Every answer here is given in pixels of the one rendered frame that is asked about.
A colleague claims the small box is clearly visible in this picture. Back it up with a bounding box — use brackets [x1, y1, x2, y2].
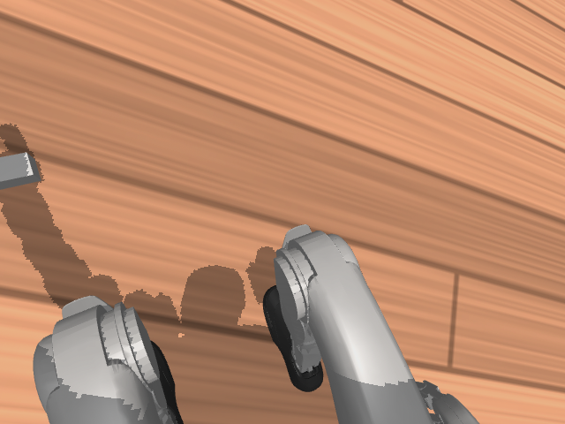
[0, 152, 41, 190]

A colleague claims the right robot foot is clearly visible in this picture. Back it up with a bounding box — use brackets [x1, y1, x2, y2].
[263, 285, 323, 392]

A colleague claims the left robot foot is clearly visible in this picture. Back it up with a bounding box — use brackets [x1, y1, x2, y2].
[150, 340, 184, 424]

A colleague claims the right robot hand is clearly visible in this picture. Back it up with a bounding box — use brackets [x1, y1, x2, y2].
[416, 380, 479, 424]

